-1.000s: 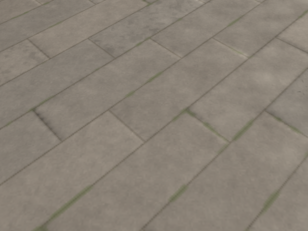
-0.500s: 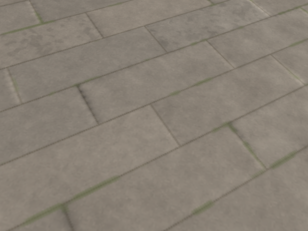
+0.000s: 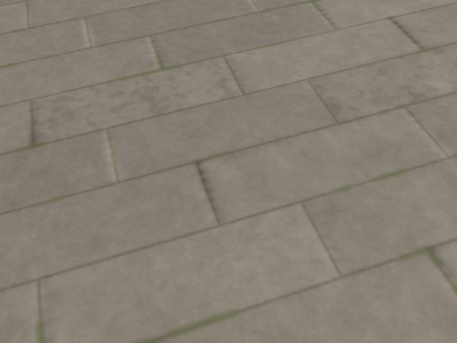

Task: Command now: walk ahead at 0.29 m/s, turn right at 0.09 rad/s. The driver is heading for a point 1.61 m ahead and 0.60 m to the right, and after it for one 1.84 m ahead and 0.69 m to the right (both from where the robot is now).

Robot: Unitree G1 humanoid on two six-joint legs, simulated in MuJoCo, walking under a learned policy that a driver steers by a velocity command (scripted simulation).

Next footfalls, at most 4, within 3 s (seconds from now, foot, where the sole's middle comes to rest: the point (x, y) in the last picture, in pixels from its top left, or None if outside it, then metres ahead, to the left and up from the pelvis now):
0.10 left None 0.20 0.14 -0.78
0.54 right None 0.17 -0.11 -0.78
1.02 left None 0.27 0.09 -0.78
1.32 right None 0.11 -0.12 -0.78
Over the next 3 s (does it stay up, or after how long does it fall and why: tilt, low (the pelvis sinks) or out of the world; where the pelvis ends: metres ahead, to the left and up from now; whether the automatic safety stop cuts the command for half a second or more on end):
stays up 0.16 0.00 -0.01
